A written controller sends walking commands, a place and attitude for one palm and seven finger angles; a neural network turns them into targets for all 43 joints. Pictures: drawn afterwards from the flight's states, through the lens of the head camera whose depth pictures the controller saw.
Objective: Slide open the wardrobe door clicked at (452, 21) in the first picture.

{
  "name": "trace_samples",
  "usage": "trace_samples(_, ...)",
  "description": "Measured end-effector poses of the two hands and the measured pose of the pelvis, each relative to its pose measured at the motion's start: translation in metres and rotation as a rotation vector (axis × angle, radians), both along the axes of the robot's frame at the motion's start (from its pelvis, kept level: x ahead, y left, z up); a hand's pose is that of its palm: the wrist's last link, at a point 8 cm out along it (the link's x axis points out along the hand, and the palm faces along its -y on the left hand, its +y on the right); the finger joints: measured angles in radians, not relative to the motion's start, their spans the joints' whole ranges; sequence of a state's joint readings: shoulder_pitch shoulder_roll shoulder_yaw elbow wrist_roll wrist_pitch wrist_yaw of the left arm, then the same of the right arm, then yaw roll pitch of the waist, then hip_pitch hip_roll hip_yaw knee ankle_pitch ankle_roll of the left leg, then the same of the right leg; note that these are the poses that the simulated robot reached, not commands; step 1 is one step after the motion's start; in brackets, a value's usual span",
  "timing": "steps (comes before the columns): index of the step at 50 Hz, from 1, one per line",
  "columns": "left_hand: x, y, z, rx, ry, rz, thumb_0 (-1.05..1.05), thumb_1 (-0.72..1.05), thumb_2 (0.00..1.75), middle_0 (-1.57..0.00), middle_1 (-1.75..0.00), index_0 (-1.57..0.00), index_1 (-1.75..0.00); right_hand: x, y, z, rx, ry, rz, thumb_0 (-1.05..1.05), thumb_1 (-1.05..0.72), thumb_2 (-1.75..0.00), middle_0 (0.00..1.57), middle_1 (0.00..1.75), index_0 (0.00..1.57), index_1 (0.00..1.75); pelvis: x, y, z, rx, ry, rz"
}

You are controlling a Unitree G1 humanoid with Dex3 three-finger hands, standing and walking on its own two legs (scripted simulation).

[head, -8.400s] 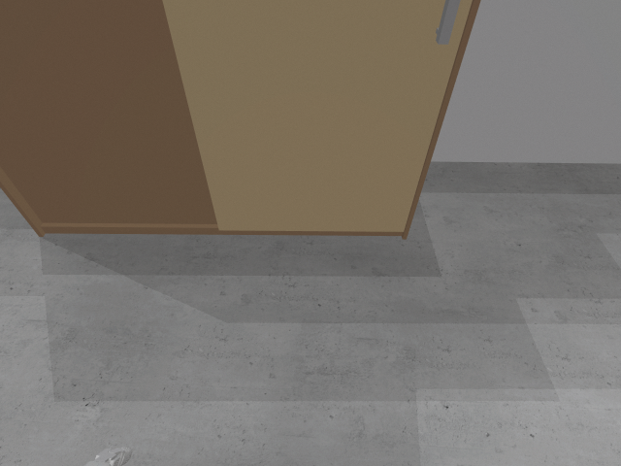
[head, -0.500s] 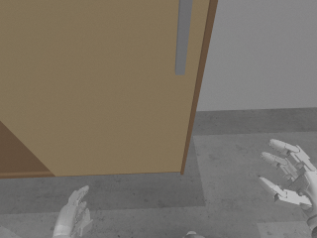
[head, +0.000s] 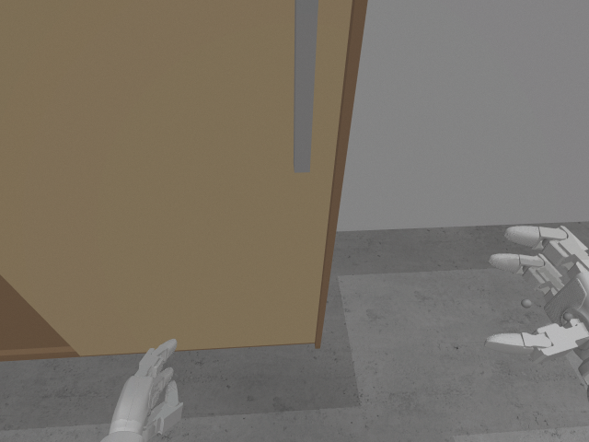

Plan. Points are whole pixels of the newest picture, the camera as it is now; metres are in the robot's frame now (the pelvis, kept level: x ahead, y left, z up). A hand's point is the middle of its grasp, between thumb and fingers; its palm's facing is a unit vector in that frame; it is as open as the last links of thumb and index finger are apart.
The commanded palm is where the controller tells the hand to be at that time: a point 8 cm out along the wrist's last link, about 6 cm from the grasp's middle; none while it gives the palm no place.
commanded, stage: raise the hand with hooked fingers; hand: right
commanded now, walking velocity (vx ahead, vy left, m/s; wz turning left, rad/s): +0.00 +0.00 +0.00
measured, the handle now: (302, 84) +0.56 +0.00 +0.24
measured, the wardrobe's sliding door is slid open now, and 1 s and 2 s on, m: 0.00 0.00 0.00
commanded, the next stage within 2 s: move the hooked fingers beside the handle in 0.96 s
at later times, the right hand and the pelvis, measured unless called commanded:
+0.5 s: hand (574, 238) +0.27 -0.26 +0.22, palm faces +0.01 +0.99 -0.13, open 14.0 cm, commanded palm +0.23 -0.31 +0.23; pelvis -0.01 +0.02 +0.01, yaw -1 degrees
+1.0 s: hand (537, 227) +0.29 -0.24 +0.22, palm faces +0.01 +0.99 -0.10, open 14.0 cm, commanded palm +0.25 -0.29 +0.23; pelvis +0.01 +0.04 +0.01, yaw +0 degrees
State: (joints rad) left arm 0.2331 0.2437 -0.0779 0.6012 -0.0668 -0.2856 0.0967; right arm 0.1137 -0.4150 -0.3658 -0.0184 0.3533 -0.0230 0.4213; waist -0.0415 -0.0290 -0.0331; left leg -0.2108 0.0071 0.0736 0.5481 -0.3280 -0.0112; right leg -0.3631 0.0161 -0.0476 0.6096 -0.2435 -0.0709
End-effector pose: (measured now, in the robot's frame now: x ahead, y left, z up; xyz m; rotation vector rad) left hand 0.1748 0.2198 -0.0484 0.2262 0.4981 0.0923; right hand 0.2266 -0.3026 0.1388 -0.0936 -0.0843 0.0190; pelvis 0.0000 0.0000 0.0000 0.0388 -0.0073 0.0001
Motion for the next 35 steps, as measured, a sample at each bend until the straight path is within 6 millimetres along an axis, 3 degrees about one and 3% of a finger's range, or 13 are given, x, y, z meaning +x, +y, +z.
trace_samples(10, 0.008, -0.011, 0.007, -0.027, 0.000, -0.046, 0.02, 0.90, 0.90, -0.21, -0.30, -0.20, -0.30, 0.005, -0.014, 0.033, -0.003, 0.009, -0.026, -0.01, 0.44, -0.33, 0.29, 1.16, 0.30, 1.15, -0.004, 0.004, 0.007, -0.007, -0.033, -0.010)
trace_samples(26, 0.001, 0.013, -0.001, -0.047, 0.049, -0.030, 0.02, 0.90, 0.90, -0.21, -0.30, -0.20, -0.30, 0.020, -0.013, 0.090, -0.032, -0.029, -0.025, -0.02, 0.50, -0.30, 0.30, 1.20, 0.31, 1.19, -0.005, 0.020, 0.011, -0.015, -0.053, -0.018)
trace_samples(35, 0.006, 0.029, -0.001, -0.058, 0.045, -0.011, 0.02, 0.90, 0.90, -0.21, -0.30, -0.20, -0.30, 0.028, 0.002, 0.078, -0.006, 0.024, -0.007, -0.02, 0.51, -0.30, 0.30, 1.21, 0.30, 1.20, 0.000, 0.029, 0.010, -0.019, -0.042, -0.006)
